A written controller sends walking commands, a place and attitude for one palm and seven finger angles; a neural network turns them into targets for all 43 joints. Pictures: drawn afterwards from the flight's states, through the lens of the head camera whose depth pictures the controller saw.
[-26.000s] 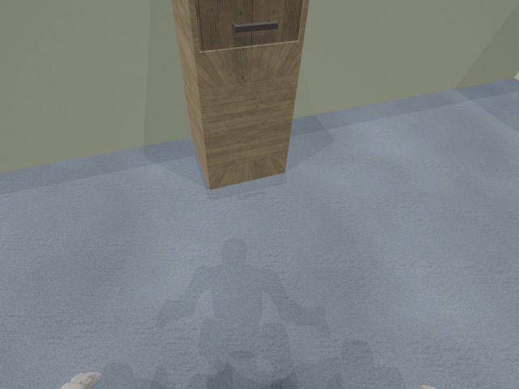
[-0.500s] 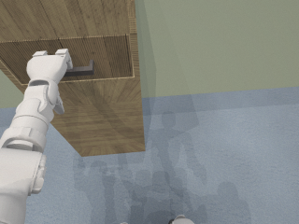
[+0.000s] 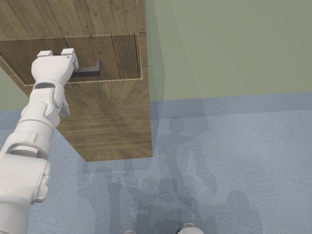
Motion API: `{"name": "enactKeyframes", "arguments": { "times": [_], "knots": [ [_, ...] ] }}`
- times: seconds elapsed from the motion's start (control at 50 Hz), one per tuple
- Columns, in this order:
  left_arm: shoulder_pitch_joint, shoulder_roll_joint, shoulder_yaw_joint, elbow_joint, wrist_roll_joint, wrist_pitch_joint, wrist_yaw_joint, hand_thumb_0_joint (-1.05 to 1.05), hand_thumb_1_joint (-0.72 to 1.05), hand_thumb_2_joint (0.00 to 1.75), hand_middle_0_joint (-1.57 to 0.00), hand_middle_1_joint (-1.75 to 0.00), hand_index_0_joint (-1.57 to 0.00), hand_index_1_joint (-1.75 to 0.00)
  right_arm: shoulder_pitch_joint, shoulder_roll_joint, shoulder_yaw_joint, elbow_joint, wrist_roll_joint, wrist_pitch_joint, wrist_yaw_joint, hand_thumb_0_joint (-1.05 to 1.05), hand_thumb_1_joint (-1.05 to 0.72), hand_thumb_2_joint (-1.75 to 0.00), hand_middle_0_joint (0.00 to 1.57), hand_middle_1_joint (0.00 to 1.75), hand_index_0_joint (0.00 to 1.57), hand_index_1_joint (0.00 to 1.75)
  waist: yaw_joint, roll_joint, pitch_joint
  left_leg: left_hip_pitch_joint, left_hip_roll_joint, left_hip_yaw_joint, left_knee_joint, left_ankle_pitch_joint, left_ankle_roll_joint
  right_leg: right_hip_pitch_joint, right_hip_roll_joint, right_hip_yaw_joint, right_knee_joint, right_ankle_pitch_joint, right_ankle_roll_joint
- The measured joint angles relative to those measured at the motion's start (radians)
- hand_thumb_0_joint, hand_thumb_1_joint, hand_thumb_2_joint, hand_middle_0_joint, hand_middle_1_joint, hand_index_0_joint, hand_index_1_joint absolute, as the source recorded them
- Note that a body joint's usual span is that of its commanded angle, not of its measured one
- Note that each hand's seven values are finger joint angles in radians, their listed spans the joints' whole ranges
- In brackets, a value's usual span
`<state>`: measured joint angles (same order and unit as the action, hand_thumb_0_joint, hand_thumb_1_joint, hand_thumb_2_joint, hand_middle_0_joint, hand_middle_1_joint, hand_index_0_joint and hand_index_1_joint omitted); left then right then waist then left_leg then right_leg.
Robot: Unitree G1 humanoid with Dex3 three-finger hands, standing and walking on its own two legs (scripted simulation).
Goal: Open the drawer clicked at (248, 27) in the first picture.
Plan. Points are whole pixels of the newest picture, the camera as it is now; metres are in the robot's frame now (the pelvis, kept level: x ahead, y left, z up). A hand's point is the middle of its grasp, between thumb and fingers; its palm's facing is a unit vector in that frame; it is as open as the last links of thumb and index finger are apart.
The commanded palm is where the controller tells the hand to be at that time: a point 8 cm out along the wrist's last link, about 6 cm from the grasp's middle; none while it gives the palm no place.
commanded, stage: lift the fingers back up to retry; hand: left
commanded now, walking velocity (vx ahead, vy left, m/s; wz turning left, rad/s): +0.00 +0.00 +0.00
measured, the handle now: (73, 68) +0.56 +0.25 +0.08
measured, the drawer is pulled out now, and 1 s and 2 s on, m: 0.00 0.00 0.00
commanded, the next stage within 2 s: re-aim the fingers above the handle in 0.74 s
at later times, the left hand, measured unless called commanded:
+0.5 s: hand (60, 76) +0.49 +0.25 +0.11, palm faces +0.03 +0.00 -1.00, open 13.8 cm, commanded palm +0.46 +0.25 +0.18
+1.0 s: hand (50, 80) +0.46 +0.26 +0.13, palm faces +0.04 +0.00 -1.00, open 13.8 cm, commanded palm +0.44 +0.26 +0.18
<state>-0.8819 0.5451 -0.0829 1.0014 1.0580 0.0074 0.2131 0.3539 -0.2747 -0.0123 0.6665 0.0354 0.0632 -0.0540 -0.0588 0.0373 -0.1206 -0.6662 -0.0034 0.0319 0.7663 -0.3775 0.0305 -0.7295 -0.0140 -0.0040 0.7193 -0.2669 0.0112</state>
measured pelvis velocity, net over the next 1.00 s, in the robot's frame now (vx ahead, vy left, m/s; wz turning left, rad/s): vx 0.04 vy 0.00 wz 0.03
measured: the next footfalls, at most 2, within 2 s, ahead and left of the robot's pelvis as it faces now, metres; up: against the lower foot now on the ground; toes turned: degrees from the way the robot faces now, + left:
none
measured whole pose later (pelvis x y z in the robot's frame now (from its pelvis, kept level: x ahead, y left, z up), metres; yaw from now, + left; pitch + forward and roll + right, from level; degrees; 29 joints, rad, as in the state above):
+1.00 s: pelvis +0.04 +0.00 +0.02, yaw +2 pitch +10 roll -1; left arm -0.65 0.53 -0.04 0.67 1.01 -0.07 0.11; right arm 0.22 -0.27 -0.03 0.65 0.03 0.08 -0.05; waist 0.01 0.05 -0.07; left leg -0.40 -0.01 0.00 0.59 -0.35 0.02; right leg -0.47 -0.02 -0.03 0.57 -0.27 0.00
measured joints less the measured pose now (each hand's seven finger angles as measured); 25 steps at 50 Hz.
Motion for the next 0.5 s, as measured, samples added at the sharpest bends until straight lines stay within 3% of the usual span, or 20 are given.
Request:
{"name": "enactKeyframes", "arguments": {
  "times": [0.16,0.5],
  "knots": [
    [0.035,0.009,0.031,-0.028,-0.002,-0.029,-0.039,0.00,-0.49,0.30,-0.31,-1.21,-0.28,-1.36,0.002,0.005,-0.002,-0.011,-0.002,0.002,-0.007,0.00,-0.91,-0.90,0.20,0.30,0.20,0.30,-0.001,0.008,0.004,0.032,0.002,0.002,-0.018,-0.001,0.000,0.030,0.003,0.003,-0.017,-0.001,0.000],
    [0.155,-0.007,0.070,-0.193,-0.018,-0.076,-0.053,0.00,-0.49,0.30,-0.32,-1.21,-0.32,-1.23,-0.018,0.006,-0.024,0.005,-0.007,0.000,-0.002,0.00,-0.91,-0.90,0.20,0.30,0.20,0.30,0.016,0.025,0.025,0.167,0.001,-0.003,-0.116,0.005,0.000,0.166,0.003,-0.003,-0.110,0.000,0.004]
  ]
}}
